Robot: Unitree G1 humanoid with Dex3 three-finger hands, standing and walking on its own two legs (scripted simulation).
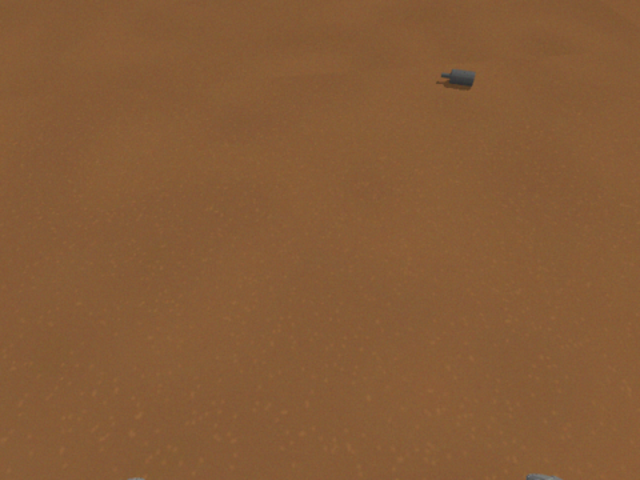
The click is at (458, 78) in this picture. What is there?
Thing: lying bottle
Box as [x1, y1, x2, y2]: [441, 69, 475, 85]
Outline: 442,72 441,76 449,77 450,83 465,85 472,84 475,72 452,69 450,74
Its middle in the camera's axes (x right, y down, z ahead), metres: +0.84 -0.99 +2.32
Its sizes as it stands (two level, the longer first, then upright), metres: 0.189 0.082 0.082
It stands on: the floor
